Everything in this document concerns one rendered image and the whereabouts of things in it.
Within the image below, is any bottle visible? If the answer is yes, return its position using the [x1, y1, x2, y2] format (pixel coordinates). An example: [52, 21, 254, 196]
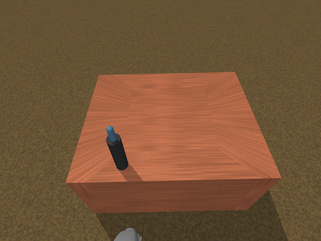
[106, 126, 128, 170]

